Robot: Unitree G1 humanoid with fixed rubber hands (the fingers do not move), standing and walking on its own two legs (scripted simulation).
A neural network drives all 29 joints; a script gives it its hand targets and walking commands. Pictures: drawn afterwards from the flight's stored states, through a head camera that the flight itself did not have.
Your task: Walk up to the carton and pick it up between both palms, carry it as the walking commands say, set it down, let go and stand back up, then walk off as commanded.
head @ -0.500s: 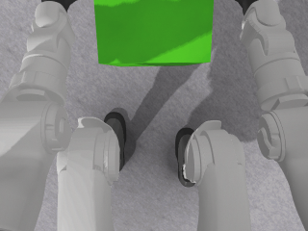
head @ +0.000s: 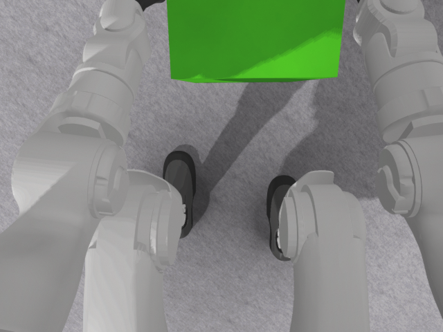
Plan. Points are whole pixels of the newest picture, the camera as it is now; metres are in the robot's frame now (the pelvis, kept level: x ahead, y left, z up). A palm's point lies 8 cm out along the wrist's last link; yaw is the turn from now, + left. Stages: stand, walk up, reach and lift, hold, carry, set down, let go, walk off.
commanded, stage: reach and lift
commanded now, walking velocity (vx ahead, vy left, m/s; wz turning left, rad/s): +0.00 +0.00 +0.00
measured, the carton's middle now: (247, 9) +0.55 +0.01 -0.25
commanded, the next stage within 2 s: none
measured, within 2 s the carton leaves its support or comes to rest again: leaves its support in 0.80 s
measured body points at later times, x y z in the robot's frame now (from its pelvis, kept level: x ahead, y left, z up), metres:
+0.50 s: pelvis +0.00 -0.01 -0.01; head +0.36 +0.00 +0.25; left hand +0.55 +0.16 -0.19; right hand +0.57 -0.14 -0.17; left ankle +0.15 +0.12 -0.34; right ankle +0.11 -0.13 -0.34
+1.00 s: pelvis +0.00 -0.01 -0.01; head +0.35 +0.01 +0.28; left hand +0.57 +0.14 -0.15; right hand +0.57 -0.15 -0.13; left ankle +0.15 +0.12 -0.34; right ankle +0.11 -0.13 -0.34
